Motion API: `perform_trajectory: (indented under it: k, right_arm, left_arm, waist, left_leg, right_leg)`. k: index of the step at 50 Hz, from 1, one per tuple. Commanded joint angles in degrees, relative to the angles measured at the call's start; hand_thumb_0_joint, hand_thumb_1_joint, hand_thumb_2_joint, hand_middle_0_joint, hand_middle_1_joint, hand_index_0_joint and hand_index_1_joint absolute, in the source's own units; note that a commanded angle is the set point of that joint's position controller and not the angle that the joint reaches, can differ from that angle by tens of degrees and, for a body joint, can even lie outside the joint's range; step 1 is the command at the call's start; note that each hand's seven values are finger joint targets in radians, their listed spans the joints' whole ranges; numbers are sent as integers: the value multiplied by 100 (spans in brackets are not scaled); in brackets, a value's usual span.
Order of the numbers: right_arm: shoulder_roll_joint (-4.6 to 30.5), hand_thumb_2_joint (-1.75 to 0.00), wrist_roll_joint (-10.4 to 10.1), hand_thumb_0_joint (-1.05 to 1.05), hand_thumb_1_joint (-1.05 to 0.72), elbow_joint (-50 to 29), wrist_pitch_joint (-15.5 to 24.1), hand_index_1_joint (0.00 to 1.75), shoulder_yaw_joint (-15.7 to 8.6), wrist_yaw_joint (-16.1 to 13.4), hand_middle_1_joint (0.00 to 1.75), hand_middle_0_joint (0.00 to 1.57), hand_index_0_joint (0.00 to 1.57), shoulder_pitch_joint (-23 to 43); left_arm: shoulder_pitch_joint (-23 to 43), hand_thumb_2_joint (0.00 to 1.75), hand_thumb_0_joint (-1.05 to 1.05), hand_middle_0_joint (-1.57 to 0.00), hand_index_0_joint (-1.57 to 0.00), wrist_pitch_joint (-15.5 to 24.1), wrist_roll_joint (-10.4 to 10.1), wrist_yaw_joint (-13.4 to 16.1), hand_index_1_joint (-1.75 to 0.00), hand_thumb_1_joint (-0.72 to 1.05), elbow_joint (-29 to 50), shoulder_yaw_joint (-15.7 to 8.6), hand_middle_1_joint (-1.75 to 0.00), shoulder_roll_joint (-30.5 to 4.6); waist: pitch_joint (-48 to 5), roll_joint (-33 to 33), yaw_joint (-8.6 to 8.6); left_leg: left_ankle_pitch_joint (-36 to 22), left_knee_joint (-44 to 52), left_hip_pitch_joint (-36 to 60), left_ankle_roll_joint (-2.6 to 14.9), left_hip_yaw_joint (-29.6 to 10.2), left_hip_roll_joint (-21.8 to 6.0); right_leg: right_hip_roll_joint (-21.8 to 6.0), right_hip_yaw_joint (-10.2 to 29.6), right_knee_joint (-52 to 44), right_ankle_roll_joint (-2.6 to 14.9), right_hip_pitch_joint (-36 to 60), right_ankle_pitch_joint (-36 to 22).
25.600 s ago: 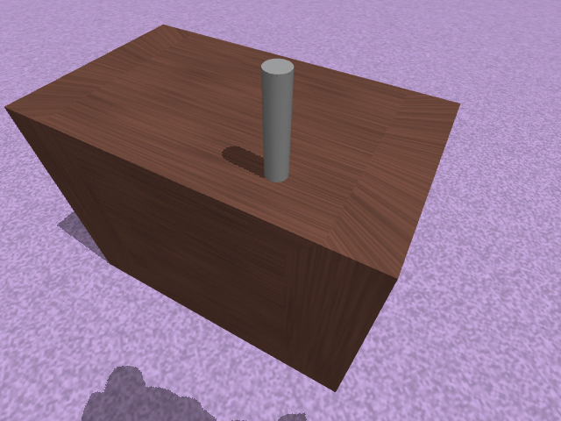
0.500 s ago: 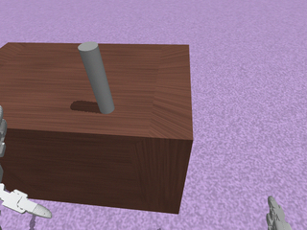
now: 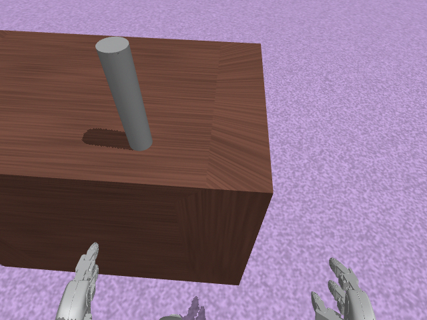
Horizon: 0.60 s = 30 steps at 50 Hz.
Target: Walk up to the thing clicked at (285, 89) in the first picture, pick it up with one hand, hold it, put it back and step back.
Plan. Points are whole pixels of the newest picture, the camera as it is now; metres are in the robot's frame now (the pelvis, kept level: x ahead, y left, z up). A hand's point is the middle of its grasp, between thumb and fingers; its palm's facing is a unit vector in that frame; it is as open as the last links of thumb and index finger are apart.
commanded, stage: home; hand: left
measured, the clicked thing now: (129, 102) +0.49 +0.20 +0.13
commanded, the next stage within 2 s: none
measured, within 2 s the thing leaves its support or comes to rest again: neither
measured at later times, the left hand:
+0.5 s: hand (127, 293) +0.18 +0.18 -0.06, palm faces +0.11 -0.96 -0.24, open 17.6 cm
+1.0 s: hand (126, 311) +0.15 +0.17 -0.06, palm faces +0.13 -0.96 -0.26, open 17.5 cm
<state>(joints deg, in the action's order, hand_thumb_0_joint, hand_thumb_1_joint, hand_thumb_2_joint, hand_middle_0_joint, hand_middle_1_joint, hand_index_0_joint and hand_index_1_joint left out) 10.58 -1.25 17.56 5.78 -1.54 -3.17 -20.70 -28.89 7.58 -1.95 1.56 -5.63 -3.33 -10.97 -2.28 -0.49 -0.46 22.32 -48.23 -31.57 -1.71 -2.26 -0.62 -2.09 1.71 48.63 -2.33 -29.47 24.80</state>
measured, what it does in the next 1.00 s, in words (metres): stands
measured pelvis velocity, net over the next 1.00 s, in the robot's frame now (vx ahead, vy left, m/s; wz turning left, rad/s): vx -0.02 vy -0.01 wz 0.00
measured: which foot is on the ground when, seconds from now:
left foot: down 0.00-1.00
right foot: down 0.00-1.00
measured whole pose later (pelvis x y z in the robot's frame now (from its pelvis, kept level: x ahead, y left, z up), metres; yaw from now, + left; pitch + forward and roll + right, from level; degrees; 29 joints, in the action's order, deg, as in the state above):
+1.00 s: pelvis -0.02 -0.01 -0.02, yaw +0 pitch +6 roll -2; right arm 12.2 -0.9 27.3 5.5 1.0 -7.3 -15.9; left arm -27.7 -9.5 -1.4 7.8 0.5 0.6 -11.6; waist -5.4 1.5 0.8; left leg 24.6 -56.1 -38.0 -2.8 -4.4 -2.5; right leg 0.1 0.0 54.6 -1.3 -34.8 26.2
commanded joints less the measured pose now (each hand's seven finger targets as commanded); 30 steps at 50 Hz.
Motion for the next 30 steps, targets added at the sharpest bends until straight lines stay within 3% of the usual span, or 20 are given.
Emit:
perform_trajectory:
  k: [1, 2, 4, 6, 7, 9, 12, 17, 20, 23, 26, 29, 30]
  right_arm:
    - [319, -90, 26, 0, -90, -1272, 216, 30, 43, -89, 30, 20, 20, 147]
    - [444, -90, 42, 0, -90, -1301, 163, 30, -35, -113, 30, 20, 20, 32]
    - [708, -90, 62, 0, -90, -1438, 93, 30, -221, -155, 30, 20, 20, -63]
    - [672, -90, 64, 0, -90, -1422, -25, 30, -210, -163, 30, 20, 20, -146]
    - [953, -90, 51, 0, -90, -124, -90, 30, -243, -210, 30, 20, 20, 262]
    - [802, -90, 23, 0, -90, -389, -85, 30, -117, -247, 30, 20, 20, 305]
    - [786, -90, -8, 0, -90, -229, -120, 30, -113, -258, 30, 20, 20, 508]
    - [841, -90, 1, 0, -90, -68, -145, 30, -136, -243, 30, 20, 20, 593]
    - [866, -90, 9, 0, -90, -25, -159, 30, -176, -287, 30, 20, 20, 631]
    - [853, -90, 31, 0, -90, -2, -156, 30, -148, -313, 30, 20, 20, 729]
    - [855, -90, 27, 0, -90, -3, -115, 30, -131, -348, 30, 20, 20, 827]
    - [847, -90, 38, 0, -90, 74, -62, 30, -118, -376, 30, 20, 20, 785]
    - [845, -90, 35, 0, -90, 57, -52, 30, -119, -395, 30, 20, 20, 782]
  left_arm:
    - [967, 7, 0, -5, -5, 286, 91, 102, -6, -53, 1189, -81, -6, -640]
    - [654, 7, 0, -5, -5, 205, 96, 146, -6, -53, 764, -229, -6, -716]
    - [393, 7, 0, -5, -5, 32, 88, 196, -6, -53, 448, -279, -6, -778]
    - [504, 8, 0, -5, -5, -77, 64, 241, -6, -51, 571, -345, -6, -847]
    - [704, 5, 0, -5, -5, -81, 59, 400, -5, -57, 1333, -801, -5, -1278]
    - [145, 4, 0, -5, -5, -292, 43, 413, -5, -58, 873, -99, -5, -635]
    - [-61, 3, 0, -5, -4, -484, 21, 467, -5, -59, 406, 253, -5, -220]
    - [484, 4, 0, -5, -5, -552, 78, 513, -5, -58, 1185, 66, -5, -593]
    - [286, 4, 0, -5, -5, -663, 89, 532, -5, -57, 1141, -20, -5, -642]
    - [388, 4, 0, -5, -5, -780, 93, 562, -5, -58, 1287, 7, -5, -636]
    - [386, 4, 0, -5, -5, -904, 81, 603, -5, -58, 1391, 36, -5, -630]
    - [176, 4, 0, -5, -5, -1030, 104, 625, -5, -58, 1302, 95, -5, -559]
    - [311, 4, 0, -5, -5, -1042, 90, 635, -5, -58, 1543, 13, -5, -666]
  waist:
    - [-1132, 335, 7]
    - [-1157, 389, -38]
    - [-1203, 401, -27]
    - [-1307, 709, -92]
    - [-1449, 860, -197]
    - [-991, 604, -9]
    - [-460, 338, 103]
    - [-811, 99, 162]
    - [-1098, -7, 125]
    - [-1152, -10, 153]
    - [-1009, 185, 152]
    - [-1013, 236, 148]
    - [-1036, 319, 120]
  left_leg:
    - [-859, 686, 577, 144, 322, 46]
    - [-995, 629, 548, 120, 345, 40]
    - [-1185, 546, 531, 109, 408, 46]
    - [-1365, 487, 513, 70, 447, 54]
    - [-1420, 392, 591, 22, 329, 27]
    - [-1358, 396, 480, 53, 352, 13]
    - [-1284, 360, 246, 75, 347, -34]
    - [-1535, 195, 339, 116, 270, -75]
    - [-1739, 58, 414, 137, 283, -55]
    - [-1410, 34, 323, 160, 313, -20]
    - [-849, 162, 203, 146, 323, -9]
    - [-754, 203, 212, 143, 290, -24]
    - [-793, 188, 187, 139, 278, -22]
  right_leg:
    - [165, -445, -584, 214, 72, -993]
    - [164, -434, -541, 222, 139, -1088]
    - [165, -389, -528, 212, 237, -1292]
    - [164, -346, -474, 242, 295, -1459]
    - [257, -403, -426, 252, 352, -1476]
    - [280, -424, -502, 231, 209, -1466]
    - [310, -470, -516, 210, -68, -1457]
    - [335, -526, -379, 180, -76, -1716]
    - [320, -487, -324, 157, 49, -1972]
    - [293, -437, -396, 159, 69, -1730]
    - [299, -451, -475, 201, -106, -1100]
    - [322, -481, -446, 226, -160, -966]
    - [311, -489, -442, 233, -141, -1003]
